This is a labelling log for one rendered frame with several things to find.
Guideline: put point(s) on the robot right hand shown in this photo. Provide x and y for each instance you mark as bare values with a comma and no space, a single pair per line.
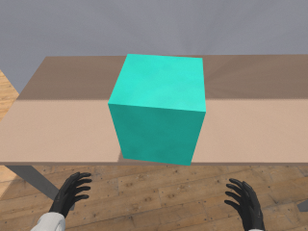
249,208

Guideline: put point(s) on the robot left forearm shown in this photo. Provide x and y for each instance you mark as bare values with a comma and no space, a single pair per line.
51,221

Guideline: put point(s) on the table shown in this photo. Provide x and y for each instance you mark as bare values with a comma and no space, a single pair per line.
256,115

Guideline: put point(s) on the carton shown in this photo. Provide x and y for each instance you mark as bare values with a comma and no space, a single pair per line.
158,107

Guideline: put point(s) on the robot left hand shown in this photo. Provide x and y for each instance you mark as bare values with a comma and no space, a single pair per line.
65,198

